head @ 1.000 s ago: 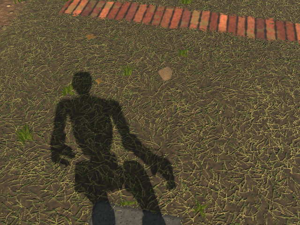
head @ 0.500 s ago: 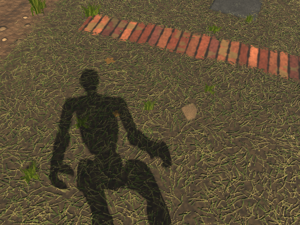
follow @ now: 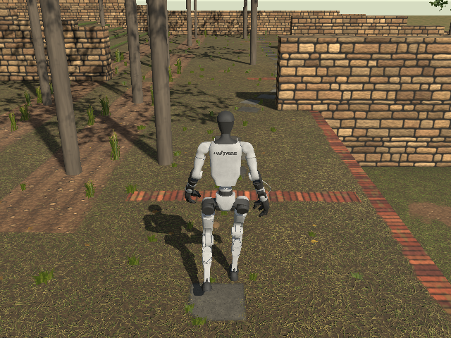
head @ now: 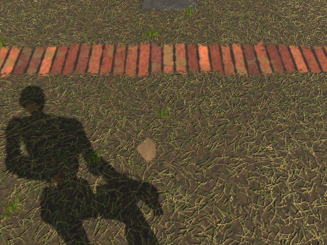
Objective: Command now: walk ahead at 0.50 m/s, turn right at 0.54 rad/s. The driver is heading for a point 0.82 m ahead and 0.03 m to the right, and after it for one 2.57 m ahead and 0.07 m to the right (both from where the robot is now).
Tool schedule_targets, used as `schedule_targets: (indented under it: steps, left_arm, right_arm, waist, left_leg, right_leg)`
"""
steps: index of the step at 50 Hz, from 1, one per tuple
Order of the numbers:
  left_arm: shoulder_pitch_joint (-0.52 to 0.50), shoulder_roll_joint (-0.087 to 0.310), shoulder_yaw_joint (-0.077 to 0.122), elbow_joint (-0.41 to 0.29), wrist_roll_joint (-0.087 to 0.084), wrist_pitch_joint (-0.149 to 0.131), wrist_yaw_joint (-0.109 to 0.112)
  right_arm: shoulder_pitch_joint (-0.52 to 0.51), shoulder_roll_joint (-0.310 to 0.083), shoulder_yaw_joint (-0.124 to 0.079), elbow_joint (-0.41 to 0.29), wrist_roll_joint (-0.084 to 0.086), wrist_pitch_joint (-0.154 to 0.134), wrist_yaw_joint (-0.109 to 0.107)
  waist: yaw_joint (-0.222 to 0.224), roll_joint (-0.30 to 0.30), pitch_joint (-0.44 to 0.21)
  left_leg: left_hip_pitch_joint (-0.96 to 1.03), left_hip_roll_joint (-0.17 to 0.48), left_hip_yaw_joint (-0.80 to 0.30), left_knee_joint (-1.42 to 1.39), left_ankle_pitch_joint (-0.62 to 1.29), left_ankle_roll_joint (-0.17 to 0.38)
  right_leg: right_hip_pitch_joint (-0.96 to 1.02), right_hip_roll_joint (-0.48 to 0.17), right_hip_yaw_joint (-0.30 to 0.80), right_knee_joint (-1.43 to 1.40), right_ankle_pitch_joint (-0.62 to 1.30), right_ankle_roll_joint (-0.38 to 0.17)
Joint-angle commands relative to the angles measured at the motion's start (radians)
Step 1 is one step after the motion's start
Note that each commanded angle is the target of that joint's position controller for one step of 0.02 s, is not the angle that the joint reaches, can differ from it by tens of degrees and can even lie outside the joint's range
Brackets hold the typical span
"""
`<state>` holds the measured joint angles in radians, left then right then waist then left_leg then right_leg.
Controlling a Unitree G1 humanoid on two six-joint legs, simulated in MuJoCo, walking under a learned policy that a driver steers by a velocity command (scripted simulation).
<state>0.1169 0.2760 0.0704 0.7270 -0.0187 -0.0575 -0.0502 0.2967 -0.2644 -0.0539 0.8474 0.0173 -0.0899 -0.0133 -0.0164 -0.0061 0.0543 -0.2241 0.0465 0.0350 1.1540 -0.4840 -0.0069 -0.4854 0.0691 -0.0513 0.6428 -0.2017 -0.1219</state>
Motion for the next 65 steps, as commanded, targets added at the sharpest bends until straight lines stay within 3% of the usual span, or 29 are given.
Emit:
schedule_targets:
  steps: [1,2,5,9,12,17,19,20,21,22,23,24,25,26,27,30,35,40,43,45,46,47,48,49,50,51,53,58,65]
  left_arm:
    - [0.170,0.137,0.040,-0.030,-0.003,-0.016,0.011]
    - [0.112,0.104,0.030,-0.048,0.000,-0.016,0.014]
    - [0.100,0.111,0.030,-0.066,0.007,-0.020,0.028]
    - [0.161,0.149,0.041,-0.054,-0.001,-0.014,0.052]
    - [0.204,0.151,0.041,-0.046,-0.007,-0.003,0.060]
    - [0.253,0.139,0.037,-0.023,-0.006,0.007,0.067]
    - [0.230,0.136,0.036,-0.025,0.000,0.010,0.067]
    - [0.220,0.108,0.026,-0.032,0.004,0.009,0.063]
    - [0.217,0.067,0.007,-0.052,0.020,0.006,0.060]
    - [0.383,0.007,-0.010,-0.052,-0.011,-0.006,0.059]
    - [0.373,0.085,-0.003,-0.032,-0.021,-0.012,0.060]
    - [0.249,0.142,0.011,-0.049,-0.021,-0.013,0.058]
    - [0.172,0.134,0.008,-0.069,-0.007,-0.014,0.059]
    - [0.127,0.120,0.009,-0.085,0.010,-0.018,0.056]
    - [0.131,0.107,0.011,-0.086,0.014,-0.019,0.052]
    - [0.153,0.060,0.001,-0.080,0.010,-0.011,0.048]
    - [0.001,0.023,-0.018,-0.116,0.014,-0.019,0.044]
    - [-0.135,0.030,-0.018,-0.151,-0.001,-0.029,0.024]
    - [-0.162,0.050,-0.012,-0.171,-0.003,-0.037,0.010]
    - [-0.057,0.083,0.006,-0.145,0.004,-0.041,0.011]
    - [0.079,0.127,0.030,-0.105,0.012,-0.041,0.020]
    - [0.277,0.207,0.053,-0.076,0.027,-0.039,0.034]
    - [0.317,0.273,0.064,-0.061,0.031,-0.031,0.032]
    - [0.328,0.175,0.042,-0.058,0.020,-0.029,0.032]
    - [0.268,0.139,0.027,-0.058,0.015,-0.031,0.034]
    - [0.199,0.112,0.017,-0.060,0.019,-0.033,0.032]
    - [0.119,0.068,0.006,-0.055,0.029,-0.045,0.026]
    - [0.118,0.093,0.022,0.001,0.036,-0.070,0.036]
    - [0.185,0.141,0.033,0.058,0.024,-0.049,0.059]
  right_arm:
    - [-0.089,-0.127,-0.019,-0.142,0.009,-0.072,0.005]
    - [-0.084,-0.139,-0.029,-0.137,-0.015,-0.063,-0.002]
    - [-0.055,-0.112,-0.032,-0.149,-0.032,-0.026,-0.001]
    - [-0.196,-0.074,-0.016,-0.199,-0.038,-0.015,-0.004]
    - [-0.300,-0.059,-0.006,-0.224,-0.025,-0.024,0.010]
    - [-0.331,-0.111,-0.021,-0.242,-0.013,-0.048,0.038]
    - [-0.248,-0.128,-0.033,-0.225,-0.016,-0.057,0.037]
    - [-0.153,-0.154,-0.047,-0.203,-0.026,-0.062,0.031]
    - [-0.001,-0.205,-0.060,-0.190,-0.039,-0.063,0.025]
    - [0.115,-0.285,-0.085,-0.137,-0.044,-0.051,0.031]
    - [0.126,-0.195,-0.066,-0.134,-0.012,-0.047,0.039]
    - [0.072,-0.136,-0.048,-0.143,-0.006,-0.042,0.036]
    - [0.013,-0.123,-0.039,-0.155,-0.017,-0.033,0.035]
    - [-0.021,-0.105,-0.031,-0.151,-0.022,-0.027,0.035]
    - [-0.037,-0.091,-0.023,-0.151,-0.029,-0.029,0.035]
    - [-0.022,-0.100,-0.024,-0.129,-0.017,-0.034,0.036]
    - [0.023,-0.155,-0.035,-0.091,-0.005,-0.019,0.023]
    - [0.102,-0.172,-0.033,-0.045,0.005,-0.001,0.023]
    - [0.111,-0.190,-0.038,-0.027,0.009,0.014,0.019]
    - [0.081,-0.205,-0.041,-0.026,0.011,0.024,0.013]
    - [0.086,-0.182,-0.032,-0.028,0.009,0.026,0.012]
    - [0.071,-0.128,-0.007,-0.060,-0.014,0.021,0.011]
    - [0.191,-0.020,0.026,-0.075,-0.007,0.002,0.014]
    - [0.139,-0.130,-0.001,-0.057,0.016,-0.010,0.017]
    - [0.055,-0.171,-0.016,-0.082,0.030,-0.014,0.019]
    - [0.013,-0.159,-0.015,-0.087,0.022,-0.010,0.016]
    - [0.015,-0.133,-0.022,-0.084,0.009,0.012,0.014]
    - [-0.011,-0.078,-0.020,-0.098,0.008,0.049,0.012]
    - [-0.225,-0.041,-0.003,-0.177,0.002,0.040,0.049]
  waist:
    - [0.064,0.032,-0.175]
    - [0.029,0.031,-0.136]
    - [-0.014,-0.006,-0.110]
    - [0.027,-0.036,-0.071]
    - [0.075,-0.075,-0.070]
    - [0.083,-0.106,-0.072]
    - [0.031,-0.131,-0.085]
    - [-0.015,-0.117,-0.146]
    - [-0.079,-0.028,-0.283]
    - [-0.028,0.311,-0.399]
    - [-0.053,0.263,-0.348]
    - [-0.075,0.146,-0.200]
    - [-0.056,0.064,-0.132]
    - [-0.036,0.043,-0.071]
    - [-0.008,0.069,-0.065]
    - [0.011,0.107,-0.073]
    - [-0.031,0.083,-0.049]
    - [-0.079,0.087,-0.017]
    - [-0.064,0.099,-0.005]
    - [0.011,0.101,-0.060]
    - [0.071,0.077,-0.150]
    - [0.151,-0.035,-0.308]
    - [0.094,-0.299,-0.418]
    - [0.137,-0.189,-0.374]
    - [0.126,-0.139,-0.233]
    - [0.092,-0.081,-0.169]
    - [0.032,-0.096,-0.094]
    - [0.004,-0.053,-0.041]
    - [0.081,-0.026,0.025]
  left_leg:
    - [-0.555,0.040,-0.134,0.157,0.108,0.029]
    - [-0.486,0.067,-0.129,0.079,0.145,0.018]
    - [-0.395,0.080,-0.109,-0.032,0.197,-0.021]
    - [-0.400,0.037,-0.080,-0.307,0.407,-0.059]
    - [-0.329,-0.018,-0.071,-0.525,0.553,-0.058]
    - [-0.285,-0.031,-0.100,-0.653,0.508,-0.011]
    - [-0.180,-0.043,-0.072,-0.697,0.452,0.032]
    - [-0.028,-0.031,-0.073,-0.714,0.456,0.068]
    - [0.224,0.118,-0.226,-0.688,0.456,0.137]
    - [0.561,0.322,-0.678,-0.765,0.249,0.316]
    - [0.556,0.351,-0.837,-0.851,0.007,0.314]
    - [0.433,0.311,-0.697,-0.867,-0.011,0.268]
    - [0.309,0.268,-0.571,-0.877,0.086,0.240]
    - [0.207,0.229,-0.489,-0.902,0.198,0.238]
    - [0.148,0.195,-0.426,-0.922,0.278,0.225]
    - [0.090,0.162,-0.319,-0.967,0.419,0.239]
    - [0.093,0.146,-0.198,-1.007,0.501,0.227]
    - [0.138,0.161,-0.163,-0.974,0.493,0.204]
    - [0.212,0.203,-0.183,-0.926,0.542,0.187]
    - [0.219,0.184,-0.149,-0.804,0.752,0.158]
    - [0.154,0.132,-0.116,-0.637,0.834,0.132]
    - [-0.055,0.069,-0.072,-0.323,0.589,0.090]
    - [-0.432,-0.086,-0.061,-0.002,-0.057,0.035]
    - [-0.543,-0.046,-0.173,0.120,-0.087,0.038]
    - [-0.583,-0.006,-0.165,0.130,0.007,0.044]
    - [-0.545,0.035,-0.145,0.091,0.093,0.038]
    - [-0.457,0.079,-0.148,0.020,0.192,0.024]
    - [-0.482,0.081,-0.171,-0.074,0.343,-0.004]
    - [-0.489,0.061,-0.071,-0.419,0.571,0.022]
  right_leg:
    - [0.580,-0.306,0.546,-0.350,0.113,-0.208]
    - [0.460,-0.269,0.464,-0.365,0.205,-0.190]
    - [0.302,-0.222,0.377,-0.411,0.343,-0.192]
    - [0.235,-0.159,0.291,-0.407,0.358,-0.147]
    - [0.230,-0.135,0.294,-0.380,0.241,-0.107]
    - [0.370,-0.218,0.420,-0.281,0.162,-0.084]
    - [0.394,-0.217,0.431,-0.210,0.268,-0.060]
    - [0.378,-0.164,0.397,-0.092,0.364,-0.034]
    - [0.261,-0.105,0.327,0.171,0.237,0.002]
    - [-0.110,0.047,0.215,0.514,-0.227,0.079]
    - [-0.263,0.005,0.261,0.649,-0.363,0.084]
    - [-0.311,-0.036,0.257,0.686,-0.277,0.082]
    - [-0.287,-0.078,0.210,0.660,-0.203,0.083]
    - [-0.273,-0.110,0.187,0.594,-0.153,0.086]
    - [-0.222,-0.143,0.176,0.541,-0.117,0.086]
    - [-0.171,-0.161,0.130,0.432,-0.090,0.103]
    - [-0.168,-0.166,0.094,0.131,0.134,0.124]
    - [-0.105,-0.126,0.064,-0.050,0.225,0.118]
    - [-0.088,-0.112,0.060,-0.112,0.139,0.081]
    - [0.083,-0.074,0.024,-0.173,0.119,0.045]
    - [0.305,-0.075,0.030,-0.183,0.136,0.015]
    - [0.617,-0.274,0.243,-0.154,0.173,-0.056]
    - [0.895,-0.490,0.667,-0.248,0.007,-0.199]
    - [0.843,-0.476,0.719,-0.309,-0.133,-0.185]
    - [0.718,-0.443,0.564,-0.330,-0.099,-0.140]
    - [0.591,-0.396,0.450,-0.359,-0.026,-0.111]
    - [0.420,-0.334,0.301,-0.433,0.074,-0.084]
    - [0.351,-0.322,0.107,-0.505,0.287,-0.082]
    - [0.445,-0.318,-0.069,-0.515,0.317,-0.039]
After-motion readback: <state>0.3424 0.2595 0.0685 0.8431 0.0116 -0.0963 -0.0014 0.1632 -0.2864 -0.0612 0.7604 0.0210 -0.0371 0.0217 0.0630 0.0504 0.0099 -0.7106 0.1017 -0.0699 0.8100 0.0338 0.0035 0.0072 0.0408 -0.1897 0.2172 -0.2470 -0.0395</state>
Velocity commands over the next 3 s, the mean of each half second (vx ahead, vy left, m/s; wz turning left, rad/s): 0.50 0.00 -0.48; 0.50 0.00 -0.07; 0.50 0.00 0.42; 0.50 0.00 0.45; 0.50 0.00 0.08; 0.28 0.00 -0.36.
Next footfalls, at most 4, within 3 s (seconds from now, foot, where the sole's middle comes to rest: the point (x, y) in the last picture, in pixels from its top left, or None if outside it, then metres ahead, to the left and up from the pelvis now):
0.40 left None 0.43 0.10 -0.75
0.94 right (218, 199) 0.61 -0.21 -0.75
1.48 left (170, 135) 0.94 -0.01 -0.75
1.96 right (199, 89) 1.24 -0.18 -0.75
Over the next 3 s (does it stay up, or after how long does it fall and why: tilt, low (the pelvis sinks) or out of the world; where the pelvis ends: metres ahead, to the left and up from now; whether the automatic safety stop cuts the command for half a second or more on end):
stays up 1.53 0.02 0.01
